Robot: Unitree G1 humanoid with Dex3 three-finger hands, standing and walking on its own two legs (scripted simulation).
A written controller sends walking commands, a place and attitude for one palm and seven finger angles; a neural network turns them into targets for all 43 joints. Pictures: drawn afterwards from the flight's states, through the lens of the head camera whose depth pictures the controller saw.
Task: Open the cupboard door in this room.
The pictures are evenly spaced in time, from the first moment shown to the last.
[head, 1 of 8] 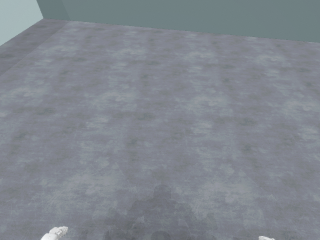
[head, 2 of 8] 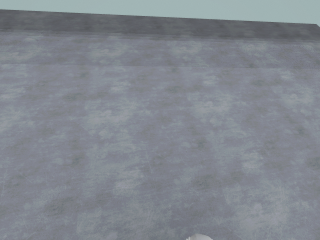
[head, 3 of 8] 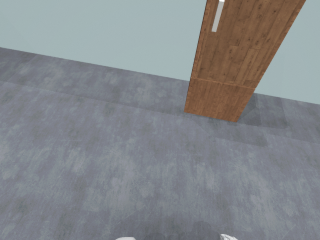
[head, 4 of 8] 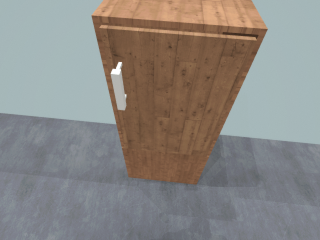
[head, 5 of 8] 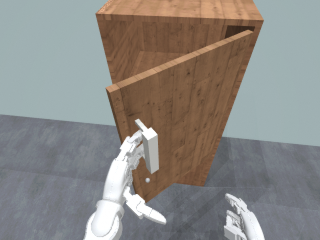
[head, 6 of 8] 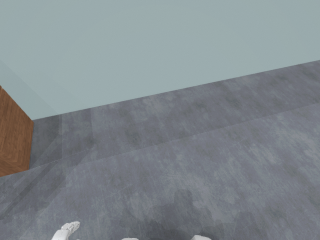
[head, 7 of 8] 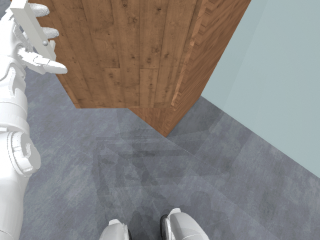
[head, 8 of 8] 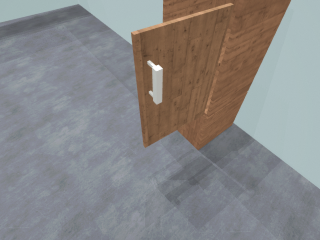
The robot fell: no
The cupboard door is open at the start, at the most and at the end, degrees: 0 87 86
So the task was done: yes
